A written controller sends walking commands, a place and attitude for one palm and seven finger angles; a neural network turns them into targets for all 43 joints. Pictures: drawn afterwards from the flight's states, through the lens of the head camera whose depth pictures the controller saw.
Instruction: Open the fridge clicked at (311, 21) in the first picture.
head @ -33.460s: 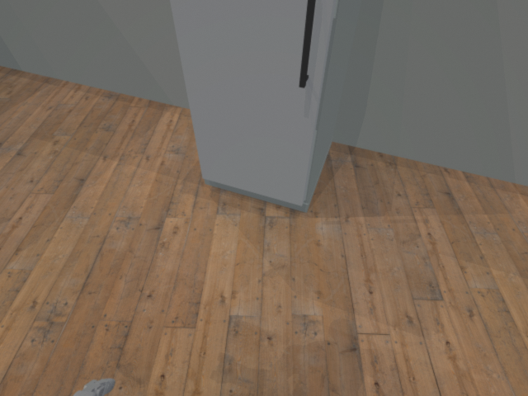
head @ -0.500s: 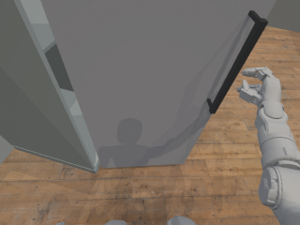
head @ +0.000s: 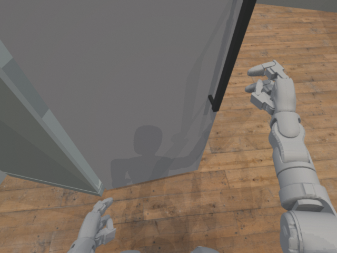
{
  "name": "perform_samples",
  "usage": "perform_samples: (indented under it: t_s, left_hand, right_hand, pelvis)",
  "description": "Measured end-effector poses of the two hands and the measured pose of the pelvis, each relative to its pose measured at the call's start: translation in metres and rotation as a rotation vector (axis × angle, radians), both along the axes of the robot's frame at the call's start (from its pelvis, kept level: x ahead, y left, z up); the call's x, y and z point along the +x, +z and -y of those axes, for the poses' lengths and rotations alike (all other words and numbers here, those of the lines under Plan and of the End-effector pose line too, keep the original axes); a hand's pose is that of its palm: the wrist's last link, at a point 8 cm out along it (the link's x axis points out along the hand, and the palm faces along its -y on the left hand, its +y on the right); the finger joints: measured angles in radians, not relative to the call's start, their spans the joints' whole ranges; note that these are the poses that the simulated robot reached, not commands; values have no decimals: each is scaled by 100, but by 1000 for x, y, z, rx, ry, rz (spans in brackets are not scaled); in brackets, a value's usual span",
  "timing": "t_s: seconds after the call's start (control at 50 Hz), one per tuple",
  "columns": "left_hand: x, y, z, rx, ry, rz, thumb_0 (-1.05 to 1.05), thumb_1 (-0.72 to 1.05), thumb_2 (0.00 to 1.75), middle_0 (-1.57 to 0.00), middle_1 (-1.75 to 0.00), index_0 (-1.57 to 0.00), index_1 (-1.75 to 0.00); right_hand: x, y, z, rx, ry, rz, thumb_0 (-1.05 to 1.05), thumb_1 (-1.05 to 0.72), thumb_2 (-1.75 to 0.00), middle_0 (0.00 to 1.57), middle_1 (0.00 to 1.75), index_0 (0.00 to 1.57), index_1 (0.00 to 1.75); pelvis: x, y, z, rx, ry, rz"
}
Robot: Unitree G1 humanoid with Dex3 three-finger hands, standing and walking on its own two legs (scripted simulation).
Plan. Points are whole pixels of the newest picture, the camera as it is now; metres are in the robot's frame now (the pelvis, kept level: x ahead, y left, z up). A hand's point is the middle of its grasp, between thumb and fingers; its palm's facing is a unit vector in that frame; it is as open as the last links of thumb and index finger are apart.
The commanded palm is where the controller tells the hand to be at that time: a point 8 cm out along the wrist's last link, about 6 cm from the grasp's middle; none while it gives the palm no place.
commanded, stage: stop walking and hold the door back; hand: right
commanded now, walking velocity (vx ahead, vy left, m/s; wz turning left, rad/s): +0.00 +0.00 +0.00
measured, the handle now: (225, 62) +0.55 -0.12 +0.13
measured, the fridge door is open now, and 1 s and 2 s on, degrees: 65 65 65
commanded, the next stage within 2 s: loosen the grip on the handle in 0.04 s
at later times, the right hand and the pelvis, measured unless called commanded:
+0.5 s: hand (247, 107) +0.43 -0.17 +0.09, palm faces +0.13 +0.98 -0.14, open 11.2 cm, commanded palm +0.41 -0.23 +0.13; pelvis +0.00 +0.02 +0.00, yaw -2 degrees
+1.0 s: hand (263, 101) +0.45 -0.22 +0.09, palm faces +0.22 +0.95 -0.21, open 14.6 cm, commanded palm +0.41 -0.26 +0.10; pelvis +0.01 +0.02 -0.01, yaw -1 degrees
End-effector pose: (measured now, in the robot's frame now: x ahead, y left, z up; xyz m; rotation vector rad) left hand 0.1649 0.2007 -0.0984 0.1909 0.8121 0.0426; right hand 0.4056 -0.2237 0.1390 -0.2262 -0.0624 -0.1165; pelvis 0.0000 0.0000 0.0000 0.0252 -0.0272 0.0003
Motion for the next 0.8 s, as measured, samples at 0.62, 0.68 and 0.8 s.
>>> perform_samples:
  t_s: [0.62,0.68,0.8]
  left_hand:
    - [-147,-9,-99,148,178,-308,1,91,90,-20,-30,-20,-30]
    - [-151,-17,-92,118,179,-341,1,91,90,-20,-30,-20,-30]
    - [-140,-28,-79,72,176,-342,1,91,90,-20,-30,-21,-30]
  right_hand:
    - [2,-42,0,14,-86,-37,0,43,-26,37,130,37,130]
    - [4,-45,3,8,-84,-36,-1,48,-23,34,125,34,126]
    - [8,-36,4,18,-73,-45,-1,53,-21,28,119,28,119]
  pelvis:
    - [-9,-9,-24,-14,-26,-139]
    - [-8,-11,-25,-15,-24,-155]
    - [2,-11,-23,-13,-26,-161]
